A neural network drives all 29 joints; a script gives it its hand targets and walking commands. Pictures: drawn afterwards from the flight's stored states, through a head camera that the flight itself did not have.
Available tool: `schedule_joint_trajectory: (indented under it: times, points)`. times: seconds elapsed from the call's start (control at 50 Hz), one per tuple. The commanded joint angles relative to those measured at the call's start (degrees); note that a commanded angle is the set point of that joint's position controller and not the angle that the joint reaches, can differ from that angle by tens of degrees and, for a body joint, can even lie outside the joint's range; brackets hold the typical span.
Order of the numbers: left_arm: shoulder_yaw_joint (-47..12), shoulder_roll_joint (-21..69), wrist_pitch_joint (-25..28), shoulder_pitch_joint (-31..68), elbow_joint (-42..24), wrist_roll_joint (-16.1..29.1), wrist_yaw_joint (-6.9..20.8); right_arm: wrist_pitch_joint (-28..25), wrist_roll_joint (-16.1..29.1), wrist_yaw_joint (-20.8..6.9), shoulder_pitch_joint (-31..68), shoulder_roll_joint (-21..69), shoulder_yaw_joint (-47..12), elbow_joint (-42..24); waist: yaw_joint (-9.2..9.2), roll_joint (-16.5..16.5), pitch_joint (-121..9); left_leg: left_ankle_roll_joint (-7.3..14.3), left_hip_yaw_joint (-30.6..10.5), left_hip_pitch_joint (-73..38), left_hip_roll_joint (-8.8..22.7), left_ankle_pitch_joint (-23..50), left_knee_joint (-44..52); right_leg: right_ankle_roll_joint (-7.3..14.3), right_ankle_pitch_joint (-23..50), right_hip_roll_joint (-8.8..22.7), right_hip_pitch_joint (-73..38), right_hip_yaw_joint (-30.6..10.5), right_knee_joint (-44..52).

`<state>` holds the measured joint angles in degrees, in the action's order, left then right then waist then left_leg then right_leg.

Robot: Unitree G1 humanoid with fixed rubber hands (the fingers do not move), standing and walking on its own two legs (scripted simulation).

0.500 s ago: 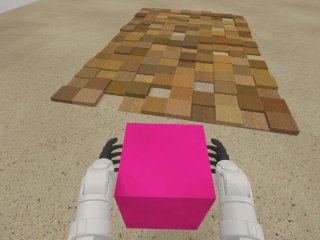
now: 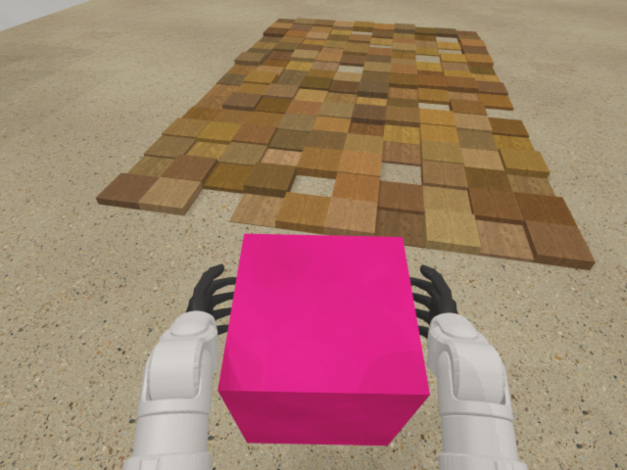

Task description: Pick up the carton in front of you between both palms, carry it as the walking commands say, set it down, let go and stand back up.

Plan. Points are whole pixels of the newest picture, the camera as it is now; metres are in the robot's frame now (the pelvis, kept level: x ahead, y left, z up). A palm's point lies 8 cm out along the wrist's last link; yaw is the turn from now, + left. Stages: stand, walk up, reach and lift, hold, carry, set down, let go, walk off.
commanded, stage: carry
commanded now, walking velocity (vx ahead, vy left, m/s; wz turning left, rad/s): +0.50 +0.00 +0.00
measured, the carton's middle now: (320, 346) +0.29 +0.00 +0.00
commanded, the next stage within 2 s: none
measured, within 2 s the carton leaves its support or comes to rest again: neither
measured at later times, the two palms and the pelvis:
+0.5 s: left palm (228, 208) +0.48 +0.15 +0.10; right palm (412, 205) +0.50 -0.15 +0.09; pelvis +0.22 -0.01 +0.01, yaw +1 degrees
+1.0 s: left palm (245, 122) +0.80 +0.17 +0.09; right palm (380, 124) +0.78 -0.13 +0.10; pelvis +0.53 +0.03 +0.02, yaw -3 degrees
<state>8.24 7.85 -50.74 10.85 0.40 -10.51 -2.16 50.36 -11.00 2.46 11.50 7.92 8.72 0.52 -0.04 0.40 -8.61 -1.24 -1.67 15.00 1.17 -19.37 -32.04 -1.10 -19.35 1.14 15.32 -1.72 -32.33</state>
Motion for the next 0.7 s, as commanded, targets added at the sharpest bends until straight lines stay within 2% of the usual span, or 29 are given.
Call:
schedule_joint_trajectory:
  times: [0.0, 0.04, 0.08, 0.1, 0.12, 0.14, 0.16, 0.18, 0.2, 0.22, 0.24, 0.26, 0.28, 0.3, 0.32, 0.34, 0.36, 0.38, 0.4, 0.42, 0.46, 0.52, 0.56, 0.58, 0.6, 0.62, 0.64, 0.66, 0.68]
  points:
    - [-40.5, 48.5, -3.5, 32.5, -8.6, 20.8, 12.3, 4.3, 21.0, -12.8, 30.9, 48.8, -41.0, -6.8, -0.08, -1.5, -4.5, 2.6, -2.5, 3.9, 4.7, -13.0, 5.1, 3.3, -14.5, 6.1, 1.9, -4.8, 7.8]
    - [-41.5, 47.4, -7.0, 30.9, -11.0, 22.3, 11.7, 7.8, 23.2, -12.2, 29.9, 48.2, -42.3, -9.2, -0.24, -3.0, -4.7, 2.3, -0.1, 5.0, 4.4, -7.1, 0.9, 4.2, -8.0, 7.2, 0.4, -5.1, 6.3]
    - [-42.1, 47.5, -10.0, 28.1, -13.2, 23.9, 11.2, 10.7, 25.1, -12.0, 27.1, 48.7, -43.1, -11.6, -0.16, -5.4, -6.4, 1.4, 3.9, 6.0, 2.4, -0.3, -3.3, 5.1, 4.7, 7.9, -3.8, -4.8, 3.0]
    - [-42.4, 47.9, -11.3, 26.9, -14.5, 24.6, 11.0, 12.0, 25.7, -11.9, 25.8, 49.0, -43.3, -12.8, -0.06, -6.0, -7.3, 0.8, 5.3, 6.1, 1.3, 0.7, -3.4, 5.3, 11.9, 7.9, -5.7, -3.9, 0.3]
    - [-42.7, 48.3, -12.5, 26.1, -16.0, 25.3, 11.0, 13.1, 26.1, -11.9, 24.5, 49.3, -43.2, -13.8, 0.06, -5.0, -8.0, 0.8, 5.3, 4.7, 1.0, 2.5, -2.7, 4.8, 18.7, 7.3, -6.0, -2.2, -3.7]
    - [-43.0, 48.7, -13.6, 25.9, -17.5, 26.0, 11.0, 13.9, 26.4, -11.8, 23.0, 49.5, -43.0, -14.4, 0.54, -1.3, -9.1, 1.7, 3.1, -1.2, 1.8, 8.1, -1.4, 3.2, 26.0, 5.7, -2.2, 1.3, -9.9]
    - [-43.3, 48.7, -14.5, 26.2, -19.0, 26.5, 11.2, 14.5, 26.4, -11.8, 22.1, 49.6, -42.8, -14.9, 1.27, 6.4, -11.0, 4.0, -2.9, -12.2, 4.8, 19.3, 0.6, 0.4, 28.6, 3.2, 7.4, 6.5, -18.6]
    - [-43.7, 48.9, -15.2, 26.6, -20.7, 27.3, 11.6, 14.9, 26.1, -11.6, 20.7, 50.1, -43.0, -15.9, 2.20, 16.3, -9.9, 7.2, -12.7, -22.7, 11.6, 37.4, 4.9, -1.9, 11.6, 0.5, 21.5, 10.9, -24.1]
    - [-44.4, 50.2, -15.6, 28.4, -22.3, 28.1, 11.9, 15.3, 25.9, -11.3, 21.1, 51.0, -43.2, -17.5, 2.21, 18.4, -4.8, 11.0, -20.5, -28.7, 16.0, 49.8, 7.8, -2.2, -12.8, -1.9, 34.0, 11.4, -23.5]
    - [-44.7, 50.8, -15.9, 29.5, -24.1, 29.0, 12.2, 15.6, 26.4, -11.0, 22.2, 52.5, -43.6, -20.1, 2.85, 11.8, -1.9, 13.1, -22.1, -30.2, 17.7, 50.2, 7.3, -1.6, -20.9, -0.4, 37.9, 10.2, -18.1]
    - [-44.5, 51.4, -16.1, 28.1, -24.6, 29.4, 12.3, 15.9, 27.0, -10.7, 23.5, 53.1, -43.9, -23.2, 2.83, 8.3, -2.8, 11.9, -18.3, -29.7, 17.3, 48.9, 6.4, -1.2, -18.4, -0.3, 33.6, 10.5, -9.9]
    - [-44.4, 51.9, -16.2, 26.8, -24.6, 29.9, 12.2, 16.3, 27.8, -10.5, 25.6, 52.5, -44.5, -25.4, 1.28, 7.5, -5.9, 8.3, -10.7, -23.3, 14.7, 50.6, 2.3, -0.2, -10.1, -1.8, 19.0, 11.2, 1.3]
    - [-44.2, 52.2, -16.2, 25.5, -24.5, 29.6, 11.9, 16.7, 28.8, -10.6, 25.3, 51.3, -44.9, -26.4, -0.46, 6.4, -12.9, 4.1, 0.4, -12.3, 10.7, 48.6, -5.5, 0.8, 5.9, -3.6, -5.6, 13.3, 11.0]
    - [-43.6, 51.2, -16.1, 22.5, -24.5, 28.6, 11.3, 17.0, 29.7, -10.9, 25.0, 49.9, -45.4, -28.2, -1.85, -1.6, -18.3, 1.0, 6.6, 3.3, 6.7, 30.0, -18.3, 2.2, 4.3, 3.8, -27.2, 3.7, 13.6]
    - [-42.5, 51.4, -15.7, 21.1, -22.9, 26.6, 10.6, 17.9, 31.3, -11.7, 28.9, 49.0, -46.6, -31.2, -1.30, -20.5, -15.9, -2.0, 10.9, 21.6, -1.2, -1.7, -30.0, 8.5, 25.7, 20.2, -34.1, -24.6, 17.7]
    - [-41.8, 50.9, -16.0, 22.3, -24.8, 25.6, 9.9, 18.4, 32.1, -12.2, 29.5, 49.2, -47.2, -29.5, -1.31, -15.2, -13.8, 0.3, 4.6, 29.1, 0.0, -9.7, -34.4, 14.5, 37.3, 22.4, -37.1, -26.4, 15.4]
    - [-41.6, 50.6, -16.6, 23.3, -25.7, 25.4, 9.4, 18.5, 32.6, -12.5, 28.2, 49.4, -46.8, -28.2, -1.77, -8.0, -11.3, 1.6, 3.9, 32.8, 2.4, -9.8, -36.2, 15.2, 40.9, 22.7, -37.7, -21.3, 13.9]
    - [-41.6, 50.5, -17.0, 23.2, -25.9, 25.6, 9.2, 18.7, 32.4, -12.7, 26.4, 49.4, -46.0, -26.5, -1.85, -3.2, -10.5, 2.4, 3.7, 33.8, 4.0, -7.5, -34.3, 12.5, 39.3, 20.9, -37.9, -16.0, 14.0]
    - [-42.0, 50.6, -17.4, 23.1, -26.2, 25.9, 9.2, 18.8, 31.7, -12.6, 24.5, 49.6, -45.3, -25.0, -1.92, -2.2, -9.0, 2.5, 4.7, 34.5, 4.4, -5.4, -29.6, 9.6, 39.4, 19.0, -37.7, -12.0, 15.1]
    - [-42.5, 50.5, -17.7, 22.7, -26.5, 26.4, 9.5, 18.8, 30.8, -12.4, 22.4, 49.9, -44.7, -23.4, -1.89, -3.9, -8.1, 2.3, 5.7, 34.5, 4.2, -3.8, -25.3, 8.0, 41.3, 17.2, -38.0, -8.0, 15.5]
    - [-42.9, 50.2, -18.2, 21.1, -26.0, 27.2, 10.4, 18.6, 28.6, -11.5, 18.8, 50.2, -43.9, -22.0, -1.75, -6.6, -8.0, 1.6, 8.6, 32.3, 1.7, -0.3, -19.2, 7.3, 44.3, 15.0, -36.7, -2.7, 15.9]
    - [-43.4, 49.4, -18.5, 20.9, -25.6, 28.6, 12.3, 18.4, 25.3, -10.3, 16.8, 50.5, -43.1, -22.1, -1.24, -8.7, -4.4, 1.7, 13.5, 20.9, -0.7, 7.8, -4.0, 6.5, 40.6, 11.4, -24.6, 6.4, 17.6]
    - [-43.6, 48.7, -18.6, 22.5, -25.5, 29.3, 13.0, 18.4, 24.6, -9.8, 18.4, 50.0, -43.0, -23.1, -0.97, -11.7, -3.3, 2.6, 17.4, 8.8, -3.0, 14.8, 1.0, 5.4, 46.5, 11.2, -16.7, 9.2, 16.4]
    - [-43.7, 48.3, -18.6, 22.9, -25.8, 29.6, 13.2, 18.4, 24.6, -9.8, 19.2, 50.0, -43.1, -23.4, -0.63, -12.3, -4.5, 3.2, 18.3, 1.9, -3.6, 17.2, 1.4, 4.7, 50.0, 11.3, -13.9, 11.1, 12.8]
    - [-43.8, 47.9, -18.7, 23.7, -26.2, 29.7, 13.3, 18.4, 24.6, -9.8, 19.3, 50.1, -43.1, -23.2, 0.15, -11.5, -6.8, 3.7, 19.3, -5.9, -4.9, 16.6, 3.0, 3.6, 50.9, 10.4, -11.6, 13.7, 6.6]
    - [-43.8, 47.5, -18.8, 24.4, -26.6, 29.7, 13.5, 18.4, 24.8, -9.9, 19.8, 49.8, -42.9, -23.3, 1.07, -9.4, -9.7, 3.8, 19.1, -14.8, -4.6, 12.9, 3.7, 2.5, 45.4, 8.8, -8.0, 14.5, -2.1]
    - [-43.6, 46.7, -18.9, 25.5, -26.5, 29.5, 13.6, 18.6, 24.8, -10.2, 20.1, 49.7, -42.5, -23.2, 2.50, -5.5, -12.3, 3.7, 11.8, -23.0, 1.2, 5.7, 3.9, 1.7, 30.8, 7.5, -0.9, 13.8, -13.3]
    - [-44.1, 47.0, -19.4, 26.8, -26.8, 29.7, 13.6, 18.6, 24.2, -10.4, 20.4, 48.9, -41.7, -21.6, 1.87, 9.2, -14.4, 10.6, -20.0, -27.2, 18.8, -9.5, 15.1, -0.6, 10.4, 0.4, 10.8, 13.0, -30.4]
    - [-43.8, 47.1, -19.4, 26.3, -25.6, 29.2, 13.6, 18.6, 24.9, -10.8, 20.1, 50.2, -41.9, -20.6, 1.68, 11.7, -14.2, 15.3, -31.7, -27.8, 24.3, -7.5, 22.5, 0.4, -6.4, -2.0, 18.2, 5.1, -41.3]
